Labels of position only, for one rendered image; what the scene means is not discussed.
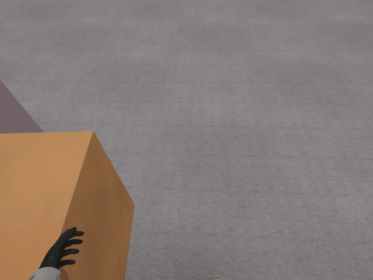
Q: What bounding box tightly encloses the pedestal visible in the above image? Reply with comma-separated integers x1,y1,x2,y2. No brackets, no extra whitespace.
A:
0,131,135,280

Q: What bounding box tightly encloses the robot left forearm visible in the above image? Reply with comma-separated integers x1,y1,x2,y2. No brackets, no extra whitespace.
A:
28,267,61,280

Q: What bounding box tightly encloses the left robot hand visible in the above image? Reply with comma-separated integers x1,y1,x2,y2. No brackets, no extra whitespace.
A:
39,227,84,269

